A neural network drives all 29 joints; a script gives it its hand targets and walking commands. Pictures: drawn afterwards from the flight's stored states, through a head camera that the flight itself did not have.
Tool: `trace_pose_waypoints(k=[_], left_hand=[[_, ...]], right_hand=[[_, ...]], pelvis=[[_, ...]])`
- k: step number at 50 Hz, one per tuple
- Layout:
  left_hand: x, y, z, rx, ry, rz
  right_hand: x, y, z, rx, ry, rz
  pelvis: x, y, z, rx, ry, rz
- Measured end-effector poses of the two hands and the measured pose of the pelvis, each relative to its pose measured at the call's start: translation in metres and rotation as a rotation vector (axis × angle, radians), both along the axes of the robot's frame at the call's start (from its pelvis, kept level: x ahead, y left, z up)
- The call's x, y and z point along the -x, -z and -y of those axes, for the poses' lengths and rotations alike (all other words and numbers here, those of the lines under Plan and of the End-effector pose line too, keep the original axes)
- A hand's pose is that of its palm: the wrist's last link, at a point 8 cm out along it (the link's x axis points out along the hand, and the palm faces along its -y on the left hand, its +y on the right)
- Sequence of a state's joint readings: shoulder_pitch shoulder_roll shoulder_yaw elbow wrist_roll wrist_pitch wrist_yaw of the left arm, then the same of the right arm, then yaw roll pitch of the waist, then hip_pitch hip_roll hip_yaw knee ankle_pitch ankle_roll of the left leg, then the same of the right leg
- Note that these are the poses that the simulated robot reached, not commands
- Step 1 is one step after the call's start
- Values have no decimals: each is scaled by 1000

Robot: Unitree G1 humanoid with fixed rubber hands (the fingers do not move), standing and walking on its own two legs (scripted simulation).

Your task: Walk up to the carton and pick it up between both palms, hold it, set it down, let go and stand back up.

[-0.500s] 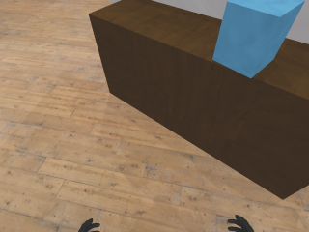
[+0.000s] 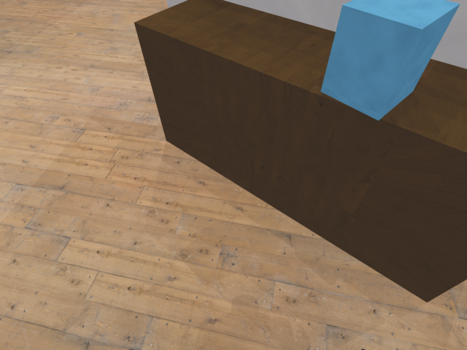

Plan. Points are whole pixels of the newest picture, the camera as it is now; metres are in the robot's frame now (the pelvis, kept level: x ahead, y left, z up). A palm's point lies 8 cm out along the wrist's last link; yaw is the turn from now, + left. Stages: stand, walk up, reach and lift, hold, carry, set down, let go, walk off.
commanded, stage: stand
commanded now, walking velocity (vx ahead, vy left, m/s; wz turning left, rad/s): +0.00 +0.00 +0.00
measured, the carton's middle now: (381, 53) +0.83 -0.41 +0.08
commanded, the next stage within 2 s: none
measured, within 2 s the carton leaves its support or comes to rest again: neither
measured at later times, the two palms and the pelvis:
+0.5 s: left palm out of the picture +0.00 +0.22 -0.14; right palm out of the picture +0.00 -0.22 -0.14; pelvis +0.00 +0.00 +0.01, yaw +0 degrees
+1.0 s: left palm out of the picture -0.03 +0.20 -0.14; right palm out of the picture -0.03 -0.20 -0.14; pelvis -0.01 +0.00 +0.01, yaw +0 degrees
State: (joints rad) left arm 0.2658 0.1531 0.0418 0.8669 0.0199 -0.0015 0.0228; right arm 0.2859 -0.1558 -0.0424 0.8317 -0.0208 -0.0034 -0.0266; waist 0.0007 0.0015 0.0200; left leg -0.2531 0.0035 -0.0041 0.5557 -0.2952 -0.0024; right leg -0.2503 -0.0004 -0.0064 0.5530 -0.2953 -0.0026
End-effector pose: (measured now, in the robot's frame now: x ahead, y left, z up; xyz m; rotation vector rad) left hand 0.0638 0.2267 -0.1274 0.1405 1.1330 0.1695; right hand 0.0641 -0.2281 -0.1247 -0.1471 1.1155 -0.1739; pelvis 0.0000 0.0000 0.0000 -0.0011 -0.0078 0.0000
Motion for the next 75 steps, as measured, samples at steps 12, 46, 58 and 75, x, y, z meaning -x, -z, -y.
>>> trace_pose_waypoints(k=[12, 46, 58, 75], left_hand=[[29, 5, 1, 5, -30, -99], [90, 14, 23, 55, -55, -285], [97, 14, 26, 60, -53, -304], [100, 14, 27, 65, -52, -316]], right_hand=[[29, 6, -1, -7, 30, -100], [90, 16, -24, -60, 56, -298], [97, 17, -27, -65, 54, -319], [99, 17, -29, -70, 52, -331]], pelvis=[[1, -4, 0, 0, 0, 13], [8, -8, 0, 0, 0, 28], [9, -8, 0, 0, 1, 25], [7, -8, 0, 0, 1, 19]])
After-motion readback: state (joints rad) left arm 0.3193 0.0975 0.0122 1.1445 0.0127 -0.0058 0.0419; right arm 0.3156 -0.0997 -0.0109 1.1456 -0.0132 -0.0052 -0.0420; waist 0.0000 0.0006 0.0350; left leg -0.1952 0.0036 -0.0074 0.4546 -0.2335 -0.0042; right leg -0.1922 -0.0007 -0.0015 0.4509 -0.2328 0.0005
